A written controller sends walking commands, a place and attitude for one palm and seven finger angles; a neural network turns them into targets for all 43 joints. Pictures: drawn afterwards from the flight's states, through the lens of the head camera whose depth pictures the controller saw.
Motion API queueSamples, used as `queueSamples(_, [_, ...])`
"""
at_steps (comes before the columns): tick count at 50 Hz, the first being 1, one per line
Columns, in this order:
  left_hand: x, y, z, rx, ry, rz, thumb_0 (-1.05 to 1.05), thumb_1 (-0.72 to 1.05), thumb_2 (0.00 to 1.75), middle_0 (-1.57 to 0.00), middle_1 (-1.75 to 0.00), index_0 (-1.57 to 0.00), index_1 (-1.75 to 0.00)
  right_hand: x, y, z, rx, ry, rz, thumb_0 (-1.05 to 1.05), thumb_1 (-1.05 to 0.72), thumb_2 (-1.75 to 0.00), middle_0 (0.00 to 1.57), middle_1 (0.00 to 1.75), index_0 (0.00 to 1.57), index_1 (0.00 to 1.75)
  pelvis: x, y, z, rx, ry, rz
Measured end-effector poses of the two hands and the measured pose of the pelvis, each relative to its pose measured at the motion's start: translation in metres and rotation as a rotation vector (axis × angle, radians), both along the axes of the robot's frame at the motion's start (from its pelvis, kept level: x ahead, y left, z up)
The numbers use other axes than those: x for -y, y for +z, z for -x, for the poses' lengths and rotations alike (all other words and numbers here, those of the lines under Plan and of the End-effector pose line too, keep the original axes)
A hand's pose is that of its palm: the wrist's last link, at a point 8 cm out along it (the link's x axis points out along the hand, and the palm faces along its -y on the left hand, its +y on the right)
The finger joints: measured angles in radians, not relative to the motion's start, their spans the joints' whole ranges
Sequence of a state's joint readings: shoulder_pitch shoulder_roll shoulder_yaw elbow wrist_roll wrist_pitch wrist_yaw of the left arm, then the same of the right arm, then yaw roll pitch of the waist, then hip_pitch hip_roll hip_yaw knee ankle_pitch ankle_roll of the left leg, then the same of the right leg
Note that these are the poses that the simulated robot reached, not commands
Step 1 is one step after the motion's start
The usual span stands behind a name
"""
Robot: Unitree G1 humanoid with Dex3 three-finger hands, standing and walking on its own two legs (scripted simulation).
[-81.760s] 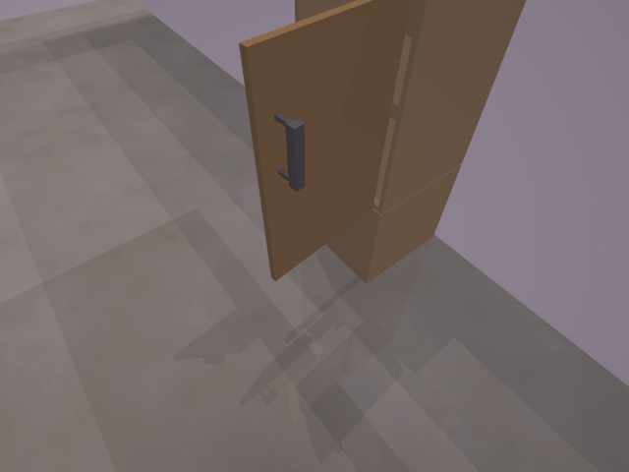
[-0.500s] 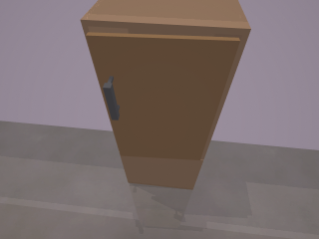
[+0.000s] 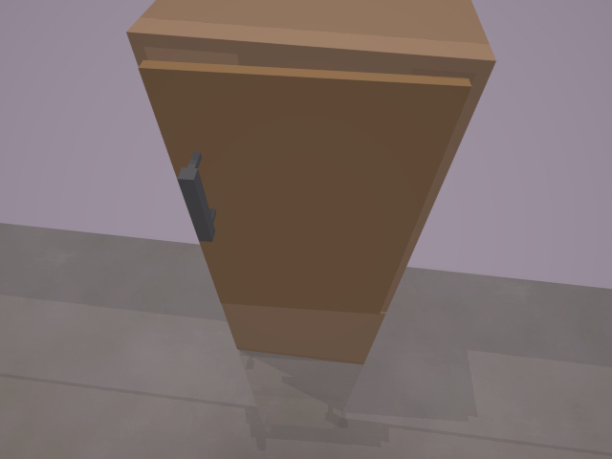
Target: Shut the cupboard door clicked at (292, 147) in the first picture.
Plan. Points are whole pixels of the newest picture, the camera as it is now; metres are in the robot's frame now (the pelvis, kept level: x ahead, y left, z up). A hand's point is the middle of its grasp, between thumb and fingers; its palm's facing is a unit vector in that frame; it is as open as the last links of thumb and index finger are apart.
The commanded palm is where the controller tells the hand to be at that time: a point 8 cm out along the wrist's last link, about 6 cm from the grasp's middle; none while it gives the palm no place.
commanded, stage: come to a stop and stand still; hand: left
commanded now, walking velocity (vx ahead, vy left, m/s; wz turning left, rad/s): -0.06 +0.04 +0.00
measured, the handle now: (201, 198) +0.45 +0.19 +0.06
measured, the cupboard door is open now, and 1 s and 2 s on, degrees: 3 3 3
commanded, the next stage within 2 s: look again from close up in 1.44 s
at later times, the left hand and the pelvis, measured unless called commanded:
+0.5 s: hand out of the picture -0.02 +0.22 -0.17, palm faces +0.00 -0.97 -0.23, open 7.4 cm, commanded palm none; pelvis -0.09 +0.03 +0.00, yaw +0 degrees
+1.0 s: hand out of the picture -0.18 +0.23 -0.20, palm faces +0.07 -0.98 -0.17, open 7.4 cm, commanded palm none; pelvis -0.17 +0.06 -0.02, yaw +0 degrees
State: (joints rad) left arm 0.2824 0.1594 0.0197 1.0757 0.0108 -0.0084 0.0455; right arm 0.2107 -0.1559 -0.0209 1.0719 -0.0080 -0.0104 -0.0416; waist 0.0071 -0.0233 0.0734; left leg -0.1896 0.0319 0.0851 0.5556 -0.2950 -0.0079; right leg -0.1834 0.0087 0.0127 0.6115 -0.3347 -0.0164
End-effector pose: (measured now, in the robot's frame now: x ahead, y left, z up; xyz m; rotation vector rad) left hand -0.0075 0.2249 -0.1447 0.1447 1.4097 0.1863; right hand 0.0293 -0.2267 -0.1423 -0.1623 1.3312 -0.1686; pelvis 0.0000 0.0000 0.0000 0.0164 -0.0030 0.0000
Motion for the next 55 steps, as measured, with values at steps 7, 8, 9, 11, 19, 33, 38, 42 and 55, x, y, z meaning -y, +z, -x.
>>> queueSamples(7, [-0.014,0.008,-0.03,0.116,-0.039,-0.049,0.0,0.9,0.9,-0.2,-0.3,-0.2,-0.3,0.004,0.002,-0.007,0.075,-0.006,-0.002,0.01,-0.91,-0.9,0.2,0.3,0.2,0.29,-0.001,0.0,0.013,0.001,-0.008,-0.001])
queueSamples(8, [-0.016,0.009,-0.032,0.136,-0.051,-0.058,0.0,0.9,0.9,-0.2,-0.3,-0.2,-0.3,0.004,0.001,-0.008,0.089,-0.005,-0.005,0.01,-0.91,-0.9,0.2,0.3,0.2,0.29,-0.002,-0.001,0.017,0.001,-0.003,0.005])
queueSamples(9, [-0.018,0.009,-0.033,0.155,-0.065,-0.066,0.0,0.9,0.9,-0.2,-0.3,-0.2,-0.3,0.004,0.002,-0.008,0.107,-0.003,-0.006,0.01,-0.91,-0.9,0.2,0.3,0.2,0.29,-0.003,-0.003,0.021,0.002,-0.002,0.006])
queueSamples(11, [-0.023,0.008,-0.033,0.186,-0.089,-0.069,0.0,0.9,0.9,-0.2,-0.3,-0.2,-0.3,0.003,0.003,-0.008,0.148,-0.001,-0.002,0.01,-0.91,-0.9,0.2,0.3,0.2,0.29,-0.007,-0.006,0.029,0.014,-0.007,0.005])
queueSamples(19, [-0.038,0.008,-0.019,0.27,-0.097,-0.047,0.0,0.9,0.9,-0.2,-0.3,-0.2,-0.3,-0.011,0.006,0.023,0.199,0.031,0.01,0.01,-0.91,-0.9,0.2,0.3,0.2,0.29,-0.023,-0.01,0.063,0.074,0.0,0.02])
queueSamples(33, [-0.053,0.005,0.097,0.105,-0.041,-0.016,0.0,0.9,0.9,-0.2,-0.3,-0.2,-0.3,-0.032,0.004,0.123,0.033,0.023,-0.01,0.01,-0.91,-0.9,0.2,0.3,0.21,0.3,-0.04,-0.002,0.112,0.042,0.019,0.032])
queueSamples(38, [-0.049,0.002,0.153,0.013,0.012,-0.006,0.0,0.91,0.9,-0.2,-0.3,-0.2,-0.3,-0.031,0.001,0.143,-0.012,0.028,-0.008,0.01,-0.91,-0.9,0.2,0.3,0.21,0.3,-0.041,-0.003,0.128,0.048,0.032,0.028])
queueSamples(42, [-0.043,-0.003,0.195,-0.055,0.062,0.011,0.0,0.9,0.9,-0.2,-0.3,-0.2,-0.3,-0.03,0.0,0.148,-0.005,0.027,0.005,0.01,-0.91,-0.9,0.2,0.3,0.21,0.29,-0.043,-0.005,0.141,0.048,0.046,0.031])
queueSamples(55, [-0.055,-0.016,0.152,0.116,-0.015,0.041,0.01,0.91,0.9,-0.19,-0.3,-0.2,-0.3,-0.068,-0.004,0.216,-0.021,-0.022,-0.013,0.01,-0.91,-0.9,0.2,0.3,0.2,0.29,-0.058,-0.01,0.175,0.041,-0.005,0.007])
